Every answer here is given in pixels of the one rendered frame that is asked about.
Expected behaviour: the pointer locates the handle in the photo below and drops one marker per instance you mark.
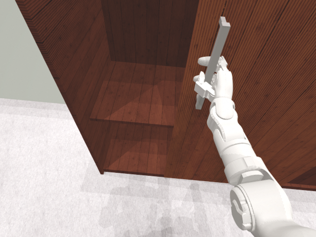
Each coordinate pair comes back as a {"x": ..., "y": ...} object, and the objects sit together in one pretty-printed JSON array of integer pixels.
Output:
[{"x": 216, "y": 52}]

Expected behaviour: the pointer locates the wardrobe door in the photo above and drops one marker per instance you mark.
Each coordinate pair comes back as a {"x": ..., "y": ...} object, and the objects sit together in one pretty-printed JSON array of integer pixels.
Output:
[
  {"x": 271, "y": 52},
  {"x": 307, "y": 178}
]

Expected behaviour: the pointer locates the robot right forearm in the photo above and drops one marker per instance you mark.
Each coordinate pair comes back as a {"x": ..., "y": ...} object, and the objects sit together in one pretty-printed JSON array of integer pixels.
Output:
[{"x": 241, "y": 163}]

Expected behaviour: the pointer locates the robot right upper arm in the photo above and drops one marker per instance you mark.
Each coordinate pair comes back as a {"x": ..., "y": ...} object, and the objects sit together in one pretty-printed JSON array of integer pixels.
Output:
[{"x": 262, "y": 208}]

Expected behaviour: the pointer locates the right robot hand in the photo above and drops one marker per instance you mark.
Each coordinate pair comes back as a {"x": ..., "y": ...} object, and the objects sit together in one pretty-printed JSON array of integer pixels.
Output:
[{"x": 221, "y": 84}]

